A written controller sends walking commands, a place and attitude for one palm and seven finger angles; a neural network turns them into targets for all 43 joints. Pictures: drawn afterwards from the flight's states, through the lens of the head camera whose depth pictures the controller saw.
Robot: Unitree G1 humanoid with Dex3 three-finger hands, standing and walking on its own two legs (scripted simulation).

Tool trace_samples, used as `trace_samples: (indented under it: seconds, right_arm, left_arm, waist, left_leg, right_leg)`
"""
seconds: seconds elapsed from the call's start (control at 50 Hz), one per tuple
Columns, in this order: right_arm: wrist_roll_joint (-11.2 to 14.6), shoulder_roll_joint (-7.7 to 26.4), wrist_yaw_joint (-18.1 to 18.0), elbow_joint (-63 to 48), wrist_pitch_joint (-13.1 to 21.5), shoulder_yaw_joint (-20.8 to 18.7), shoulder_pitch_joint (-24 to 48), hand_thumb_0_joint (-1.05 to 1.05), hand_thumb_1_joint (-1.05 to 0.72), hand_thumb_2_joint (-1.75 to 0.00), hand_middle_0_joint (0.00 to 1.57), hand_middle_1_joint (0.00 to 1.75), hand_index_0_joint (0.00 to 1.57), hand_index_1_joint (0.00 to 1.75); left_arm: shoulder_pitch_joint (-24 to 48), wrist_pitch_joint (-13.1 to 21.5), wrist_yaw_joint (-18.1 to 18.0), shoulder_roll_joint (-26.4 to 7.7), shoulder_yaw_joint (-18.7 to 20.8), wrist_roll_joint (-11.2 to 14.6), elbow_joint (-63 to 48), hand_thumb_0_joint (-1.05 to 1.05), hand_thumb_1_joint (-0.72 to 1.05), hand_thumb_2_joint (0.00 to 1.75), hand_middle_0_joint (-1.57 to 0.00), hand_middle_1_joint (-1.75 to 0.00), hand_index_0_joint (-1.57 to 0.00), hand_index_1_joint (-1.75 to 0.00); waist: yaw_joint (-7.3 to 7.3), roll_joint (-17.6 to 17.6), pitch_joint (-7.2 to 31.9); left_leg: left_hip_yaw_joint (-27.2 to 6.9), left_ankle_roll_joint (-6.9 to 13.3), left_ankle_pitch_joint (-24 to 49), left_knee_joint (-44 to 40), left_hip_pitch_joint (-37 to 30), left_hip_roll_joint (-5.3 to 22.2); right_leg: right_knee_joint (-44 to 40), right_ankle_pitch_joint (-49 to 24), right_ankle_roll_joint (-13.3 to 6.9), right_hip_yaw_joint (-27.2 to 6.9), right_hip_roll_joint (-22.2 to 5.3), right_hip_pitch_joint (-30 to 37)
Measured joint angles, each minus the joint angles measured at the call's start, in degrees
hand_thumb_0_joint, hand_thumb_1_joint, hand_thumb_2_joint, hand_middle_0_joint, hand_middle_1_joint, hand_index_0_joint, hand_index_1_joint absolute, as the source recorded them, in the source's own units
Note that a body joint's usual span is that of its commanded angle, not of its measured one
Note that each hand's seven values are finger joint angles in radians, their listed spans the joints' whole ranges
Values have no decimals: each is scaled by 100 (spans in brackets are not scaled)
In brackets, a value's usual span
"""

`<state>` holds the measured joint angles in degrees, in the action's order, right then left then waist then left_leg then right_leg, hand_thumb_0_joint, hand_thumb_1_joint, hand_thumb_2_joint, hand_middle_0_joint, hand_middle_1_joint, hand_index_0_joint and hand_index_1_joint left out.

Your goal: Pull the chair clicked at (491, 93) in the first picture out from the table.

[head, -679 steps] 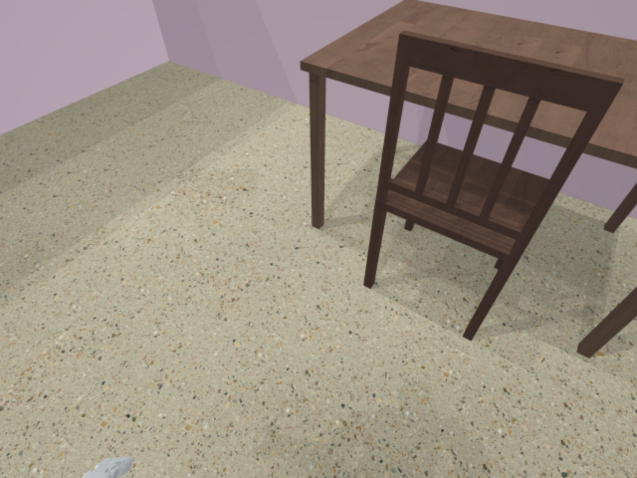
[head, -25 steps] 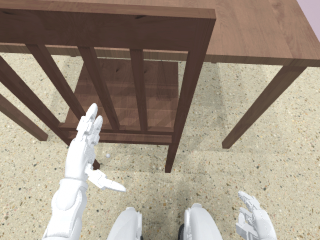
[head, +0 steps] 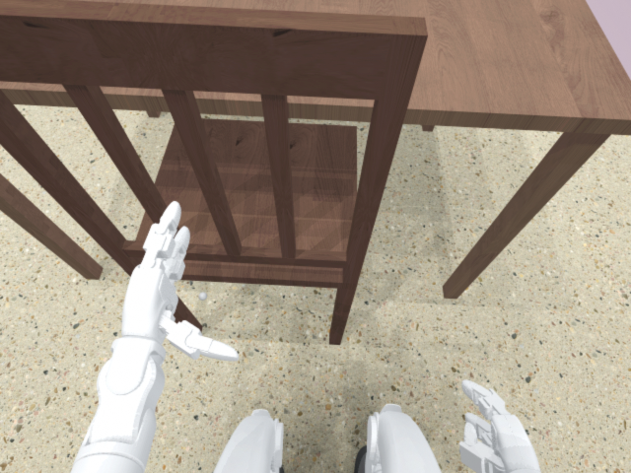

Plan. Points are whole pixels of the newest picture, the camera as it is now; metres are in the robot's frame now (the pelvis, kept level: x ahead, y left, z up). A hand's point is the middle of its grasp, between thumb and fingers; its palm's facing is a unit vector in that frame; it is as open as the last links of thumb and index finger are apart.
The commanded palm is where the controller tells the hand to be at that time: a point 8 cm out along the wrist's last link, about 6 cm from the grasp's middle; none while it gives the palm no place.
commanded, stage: aim the fingers beside a spindle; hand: left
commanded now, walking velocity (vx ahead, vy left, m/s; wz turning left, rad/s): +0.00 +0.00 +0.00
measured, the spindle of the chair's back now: (213, 190) +0.46 +0.15 +0.05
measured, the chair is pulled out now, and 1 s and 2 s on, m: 0.00 0.00 0.00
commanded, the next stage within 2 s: push the fingers through the gap in 1.20 s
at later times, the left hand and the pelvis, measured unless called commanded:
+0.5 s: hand (228, 310) +0.30 +0.11 +0.03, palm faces -0.10 -1.00 -0.02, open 16.9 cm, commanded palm +0.30 +0.19 +0.03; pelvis +0.00 +0.00 +0.00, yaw +0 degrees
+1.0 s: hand (209, 295) +0.32 +0.15 +0.01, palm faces -0.03 -1.00 -0.05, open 16.9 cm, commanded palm +0.29 +0.19 +0.02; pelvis +0.00 -0.01 +0.00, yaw +0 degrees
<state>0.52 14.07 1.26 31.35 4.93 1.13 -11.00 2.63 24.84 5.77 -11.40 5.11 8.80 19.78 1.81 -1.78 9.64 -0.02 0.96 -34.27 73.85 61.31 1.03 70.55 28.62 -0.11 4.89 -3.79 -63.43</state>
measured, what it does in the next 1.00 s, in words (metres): stands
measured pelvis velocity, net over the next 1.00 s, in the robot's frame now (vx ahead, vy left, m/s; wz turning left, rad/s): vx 0.00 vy -0.01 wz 0.00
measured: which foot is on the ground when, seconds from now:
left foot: down 0.00-1.00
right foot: down 0.00-1.00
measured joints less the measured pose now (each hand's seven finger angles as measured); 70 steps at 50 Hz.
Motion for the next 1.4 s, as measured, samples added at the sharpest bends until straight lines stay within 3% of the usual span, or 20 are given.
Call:
trace_samples:
  seconds: [0.08,0.16,0.24,0.32,0.38,0.42,0.5,0.58,0.66,0.74,0.84,0.92,1.02,1.08,1.16,1.24,1.32,1.4]
  right_arm:
    - [9,23,-88,-91,63,-58,-4,2,-91,-90,20,30,21,30]
    - [-78,-11,-140,-54,188,-130,-22,2,-91,-90,20,30,20,30]
    - [-98,-27,-71,62,140,-104,-22,2,-91,-90,20,30,20,30]
    - [-4,16,3,40,8,-33,-10,2,-91,-90,20,30,20,30]
    - [33,44,-29,-67,15,-45,-14,2,-91,-90,20,30,21,30]
    - [13,37,-82,-114,81,-91,-20,2,-91,-90,20,30,21,30]
    - [-75,5,-139,-56,223,-141,-30,2,-91,-90,20,30,20,30]
    - [-96,-3,-83,95,174,-82,24,2,-91,-90,20,30,20,30]
    - [-8,21,-16,50,33,-20,57,2,-91,-90,20,30,20,30]
    - [16,29,-64,-104,49,-68,11,2,-91,-90,20,30,21,30]
    - [-68,-12,-131,-26,208,-129,-74,2,-91,-90,20,30,20,30]
    - [-75,12,-68,120,182,-79,-58,2,-91,-90,20,30,20,30]
    - [25,66,-39,38,83,-35,11,2,-91,-90,20,30,21,30]
    - [7,46,-96,-69,134,-87,20,2,-91,-90,20,30,21,30]
    - [-76,-9,-120,-67,257,-146,-43,2,-91,-90,20,30,20,30]
    - [-95,-4,-48,82,219,-82,-51,2,-91,-90,20,30,20,30]
    - [3,33,7,70,83,11,-2,2,-91,-90,20,30,20,30]
    - [-11,12,-66,-58,82,-26,32,2,-91,-90,20,30,21,30]
  left_arm:
    - [-257,-251,237,106,-318,84,-171,-1,-49,30,-6,-8,-5,-8]
    - [-596,57,10,193,-510,-31,-957,-1,-49,30,-6,-8,-6,-8]
    - [-369,377,-241,110,-201,-128,-904,-1,-49,30,-7,-8,-6,-9]
    - [-29,87,-61,12,42,-30,-82,-1,-49,30,-6,-8,-6,-9]
    - [-137,-211,179,45,-105,84,88,-1,-49,30,-6,-8,-5,-8]
    - [-377,-233,222,117,-292,96,-211,-1,-49,30,-6,-8,-5,-8]
    - [-712,177,-37,195,-518,-29,-1022,-1,-49,30,-6,-8,-6,-8]
    - [-252,463,-246,107,-223,-175,-748,-1,-50,30,-7,-8,-6,-9]
    - [225,50,-33,0,34,-73,135,-1,-49,30,-6,-8,-6,-9]
    - [-108,-299,224,68,-146,94,3,-1,-49,30,-6,-8,-5,-8]
    - [-647,189,17,146,-288,28,-967,-1,-49,30,-6,-8,-6,-8]
    - [-294,446,-117,45,-35,-46,-667,-1,-50,30,-7,-8,-6,-9]
    - [90,-86,223,3,-7,72,235,-1,-49,30,-6,-8,-5,-8]
    - [-191,-249,312,85,-198,100,-69,-1,-49,30,-6,-8,-5,-8]
    - [-671,118,21,151,-366,9,-1004,-1,-49,30,-6,-8,-6,-8]
    - [-366,446,-221,98,-169,-110,-836,-1,-50,30,-7,-8,-6,-9]
    - [179,70,-38,72,-90,-79,124,-1,-50,30,-6,-8,-6,-8]
    - [80,-291,185,135,-278,-44,141,-1,-49,30,-6,-8,-5,-8]
  waist:
    - [47,-24,-99]
    - [62,2,-141]
    - [27,20,-35]
    - [20,6,29]
    - [43,-16,-29]
    - [56,-20,-92]
    - [45,1,-128]
    - [21,19,-36]
    - [38,15,-11]
    - [75,-22,-98]
    - [41,13,-113]
    - [6,14,-5]
    - [43,6,-18]
    - [92,4,-106]
    - [75,13,-129]
    - [11,-6,-13]
    - [10,-1,7]
    - [85,-4,-97]
  left_leg:
    - [-19,1,-1,19,40,9]
    - [15,-9,17,-61,-55,13]
    - [29,-21,25,-104,-115,13]
    - [9,-36,14,-55,-55,13]
    - [-6,-36,11,-25,-5,18]
    - [-8,-35,10,-27,-10,25]
    - [4,-43,25,-85,-87,19]
    - [-9,-56,25,-61,-66,11]
    - [-22,-69,10,19,40,17]
    - [-6,-57,15,-4,45,35]
    - [17,-54,35,-128,-105,35]
    - [-24,-61,31,-105,-102,15]
    - [-42,-49,9,10,38,13]
    - [-22,-32,5,14,46,28]
    - [23,-22,29,-100,-84,23]
    - [7,-14,37,-116,-115,-6]
    - [-18,-11,18,-5,12,-24]
    - [-8,-4,6,47,96,0]
  right_leg:
    - [-9,-12,1,18,10,-23]
    - [-64,-28,4,-15,17,46]
    - [-69,-19,-7,-30,19,83]
    - [-11,5,-30,-12,17,24]
    - [4,3,-36,2,23,-15]
    - [-8,-4,-34,4,29,-7]
    - [-49,-11,-30,-9,27,60]
    - [-4,8,-44,2,17,35]
    - [79,27,-69,11,21,-71]
    - [38,1,-58,-4,42,-79]
    - [-75,-21,-41,-24,49,60]
    - [-57,3,-45,14,28,81]
    - [30,13,-48,27,23,-42]
    - [12,-10,-32,8,41,-52]
    - [-89,-41,-8,-35,42,59]
    - [-95,-28,3,-21,14,101]
    - [13,2,-8,-1,-8,-13]
    - [39,-13,-6,-12,16,-97]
